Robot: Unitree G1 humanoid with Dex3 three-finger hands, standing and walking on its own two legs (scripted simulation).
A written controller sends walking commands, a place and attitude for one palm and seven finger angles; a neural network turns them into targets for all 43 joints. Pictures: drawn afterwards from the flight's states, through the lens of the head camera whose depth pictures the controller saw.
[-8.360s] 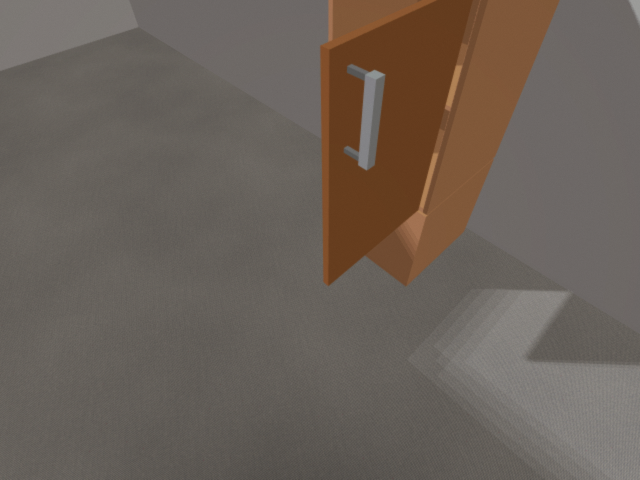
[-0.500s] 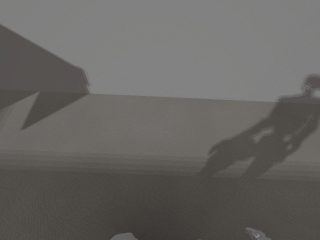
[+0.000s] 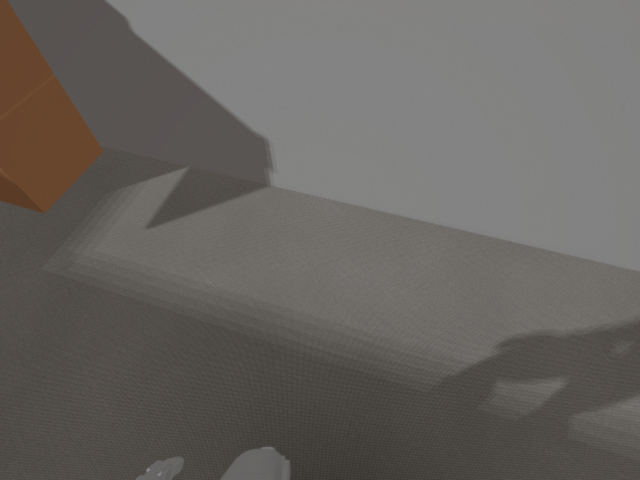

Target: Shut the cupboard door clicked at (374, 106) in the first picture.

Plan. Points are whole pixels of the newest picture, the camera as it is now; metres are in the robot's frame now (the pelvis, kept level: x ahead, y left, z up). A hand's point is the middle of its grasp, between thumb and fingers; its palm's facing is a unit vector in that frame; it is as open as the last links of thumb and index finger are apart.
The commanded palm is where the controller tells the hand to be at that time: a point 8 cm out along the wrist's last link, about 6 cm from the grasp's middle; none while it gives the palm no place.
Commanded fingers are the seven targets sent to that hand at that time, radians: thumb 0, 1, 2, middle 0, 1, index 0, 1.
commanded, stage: walk to a spot facing it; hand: left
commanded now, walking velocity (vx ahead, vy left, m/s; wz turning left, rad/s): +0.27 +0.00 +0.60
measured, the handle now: out of the picture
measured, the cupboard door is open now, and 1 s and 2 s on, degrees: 91 91 91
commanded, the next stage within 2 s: turn to face it in 1.90 s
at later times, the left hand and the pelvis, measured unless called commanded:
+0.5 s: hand (152, 440) +0.18 +0.26 -0.15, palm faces +0.23 -0.95 -0.22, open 7.4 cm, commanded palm none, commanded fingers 0.00 0.90 0.90 -0.20 -0.30 -0.20 -0.30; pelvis +0.12 +0.03 +0.00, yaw +15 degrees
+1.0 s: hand (162, 458) +0.16 +0.25 -0.19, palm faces +0.56 -0.80 -0.22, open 7.2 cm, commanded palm none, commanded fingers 0.00 0.90 0.90 -0.20 -0.30 -0.20 -0.30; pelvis +0.31 +0.10 -0.02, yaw +32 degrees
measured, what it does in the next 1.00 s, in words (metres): walks ahead, turning left: left foot, then right foot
